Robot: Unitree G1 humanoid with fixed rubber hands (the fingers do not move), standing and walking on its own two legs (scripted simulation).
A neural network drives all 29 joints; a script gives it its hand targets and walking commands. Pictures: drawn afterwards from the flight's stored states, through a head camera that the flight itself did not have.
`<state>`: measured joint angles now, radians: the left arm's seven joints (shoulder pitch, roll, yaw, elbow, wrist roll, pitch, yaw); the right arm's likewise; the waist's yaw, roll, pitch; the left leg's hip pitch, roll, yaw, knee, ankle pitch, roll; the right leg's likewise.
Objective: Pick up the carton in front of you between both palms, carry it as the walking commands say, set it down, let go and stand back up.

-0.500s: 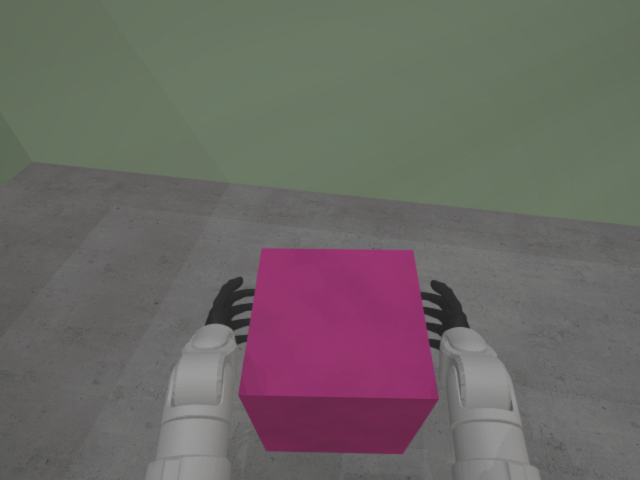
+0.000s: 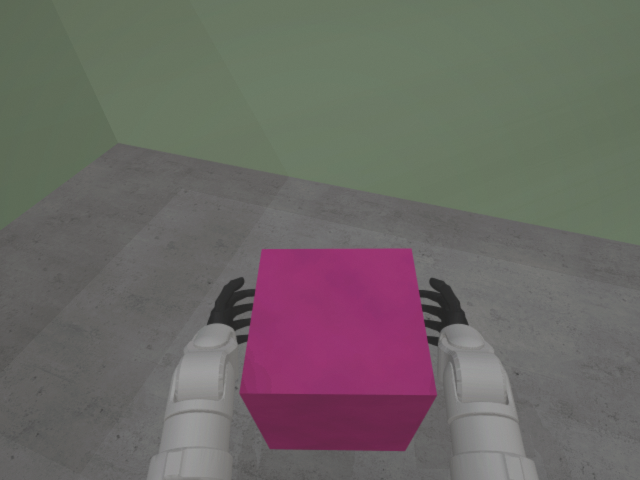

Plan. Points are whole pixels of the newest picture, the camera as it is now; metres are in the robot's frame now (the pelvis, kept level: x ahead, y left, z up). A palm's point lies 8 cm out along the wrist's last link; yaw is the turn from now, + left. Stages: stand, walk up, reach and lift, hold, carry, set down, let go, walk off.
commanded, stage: hold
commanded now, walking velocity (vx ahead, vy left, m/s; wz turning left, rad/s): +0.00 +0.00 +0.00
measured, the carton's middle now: (336, 354) +0.30 +0.01 -0.05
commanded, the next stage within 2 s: set down in 0.46 s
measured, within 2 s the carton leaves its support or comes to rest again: neither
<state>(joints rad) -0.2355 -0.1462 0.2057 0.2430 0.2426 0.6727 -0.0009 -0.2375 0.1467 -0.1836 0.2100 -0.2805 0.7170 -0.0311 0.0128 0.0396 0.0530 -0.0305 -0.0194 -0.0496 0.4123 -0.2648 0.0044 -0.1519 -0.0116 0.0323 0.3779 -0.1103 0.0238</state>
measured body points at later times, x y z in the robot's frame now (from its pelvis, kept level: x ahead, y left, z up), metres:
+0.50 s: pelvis +0.00 -0.04 +0.00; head -0.03 -0.06 +0.45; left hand +0.30 +0.13 +0.04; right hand +0.31 -0.18 +0.03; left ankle -0.02 +0.12 -0.74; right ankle +0.07 -0.13 -0.74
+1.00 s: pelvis -0.02 +0.00 -0.04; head +0.15 -0.03 +0.38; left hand +0.36 +0.11 -0.10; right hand +0.35 -0.19 -0.12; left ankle -0.01 +0.12 -0.74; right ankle +0.07 -0.13 -0.74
